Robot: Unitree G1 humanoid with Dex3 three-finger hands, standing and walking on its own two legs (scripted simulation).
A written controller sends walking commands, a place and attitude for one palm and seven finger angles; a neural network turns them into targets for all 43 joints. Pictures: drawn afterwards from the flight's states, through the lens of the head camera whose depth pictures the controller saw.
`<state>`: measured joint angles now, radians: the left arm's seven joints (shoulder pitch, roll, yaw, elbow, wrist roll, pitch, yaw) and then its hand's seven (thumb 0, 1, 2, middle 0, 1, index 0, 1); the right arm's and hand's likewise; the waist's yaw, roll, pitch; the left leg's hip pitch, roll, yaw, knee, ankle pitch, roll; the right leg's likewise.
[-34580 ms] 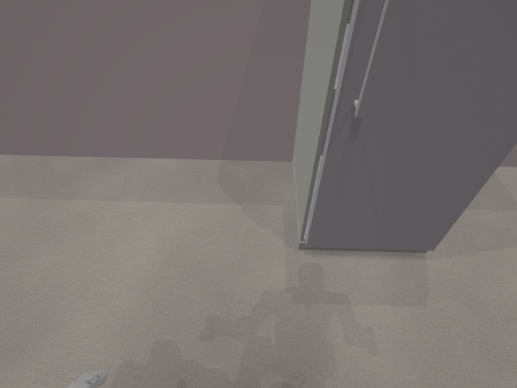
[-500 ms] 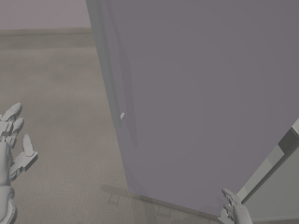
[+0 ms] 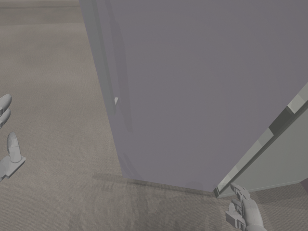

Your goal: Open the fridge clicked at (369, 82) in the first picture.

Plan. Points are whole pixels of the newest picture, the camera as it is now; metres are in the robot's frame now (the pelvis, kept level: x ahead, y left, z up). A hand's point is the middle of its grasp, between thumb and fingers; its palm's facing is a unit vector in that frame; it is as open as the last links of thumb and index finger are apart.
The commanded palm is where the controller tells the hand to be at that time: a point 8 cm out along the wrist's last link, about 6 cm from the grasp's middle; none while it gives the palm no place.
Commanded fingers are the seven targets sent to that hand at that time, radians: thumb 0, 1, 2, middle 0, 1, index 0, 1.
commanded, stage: step back with the hand held close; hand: left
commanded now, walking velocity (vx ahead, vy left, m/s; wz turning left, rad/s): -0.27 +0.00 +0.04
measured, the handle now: (104, 54) +0.46 +0.17 +0.22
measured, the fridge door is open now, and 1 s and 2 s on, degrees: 71 71 71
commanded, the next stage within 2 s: stop stepping back and stand still in 0.54 s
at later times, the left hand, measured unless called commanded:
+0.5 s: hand out of the picture +0.06 +0.27 +0.18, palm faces +0.56 -0.69 -0.46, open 7.5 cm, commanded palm -0.01 +0.30 +0.18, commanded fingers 0.00 0.90 0.90 -0.20 -0.30 -0.20 -0.30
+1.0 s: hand out of the picture -0.09 +0.25 +0.19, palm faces +0.45 -0.84 -0.30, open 7.5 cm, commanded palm -0.14 +0.29 +0.18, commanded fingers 0.00 0.90 0.90 -0.20 -0.30 -0.20 -0.30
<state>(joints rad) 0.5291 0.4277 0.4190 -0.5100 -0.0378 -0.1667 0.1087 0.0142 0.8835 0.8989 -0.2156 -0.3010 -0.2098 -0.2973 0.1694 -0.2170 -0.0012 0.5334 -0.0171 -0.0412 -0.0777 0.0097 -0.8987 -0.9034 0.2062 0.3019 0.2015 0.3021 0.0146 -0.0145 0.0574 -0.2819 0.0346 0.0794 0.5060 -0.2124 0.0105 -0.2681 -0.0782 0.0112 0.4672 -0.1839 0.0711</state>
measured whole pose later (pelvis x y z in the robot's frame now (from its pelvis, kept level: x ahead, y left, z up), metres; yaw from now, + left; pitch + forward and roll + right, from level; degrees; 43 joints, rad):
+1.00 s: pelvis -0.28 -0.02 +0.01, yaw +1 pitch +1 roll -4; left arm 0.54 0.39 0.40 -0.58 -0.03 -0.16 0.17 0.02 0.89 0.90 -0.21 -0.30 -0.20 -0.30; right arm 0.36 -0.13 0.05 0.65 -0.03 -0.12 -0.03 0.01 -0.89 -0.90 0.21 0.30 0.20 0.30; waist -0.04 -0.05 -0.11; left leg -0.38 0.09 -0.01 0.45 -0.29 -0.03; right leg -0.25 0.09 -0.14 0.79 -0.52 -0.02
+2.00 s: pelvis -0.33 +0.00 -0.01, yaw +1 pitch -1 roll +0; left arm 0.24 0.14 0.03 0.78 0.00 0.03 0.02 -0.05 0.98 0.90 -0.21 -0.30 -0.20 -0.30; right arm 0.19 -0.23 0.01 0.88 -0.04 0.03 -0.01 0.01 -0.90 -0.90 0.20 0.30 0.20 0.30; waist -0.02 -0.06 0.05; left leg -0.34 0.04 0.05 0.61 -0.25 0.00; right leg -0.18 -0.02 -0.17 0.60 -0.40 -0.04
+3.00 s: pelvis -0.33 +0.04 +0.01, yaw -2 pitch -1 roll +0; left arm 0.20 0.22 0.01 1.15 0.02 -0.01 0.01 0.00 0.90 0.90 -0.20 -0.30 -0.20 -0.29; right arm 0.17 -0.22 0.00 1.14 -0.02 0.00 -0.02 0.00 -0.90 -0.90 0.20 0.30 0.20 0.30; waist 0.00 0.01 0.05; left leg -0.21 0.00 0.12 0.36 -0.15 0.05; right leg -0.07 -0.04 -0.11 0.35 -0.26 0.01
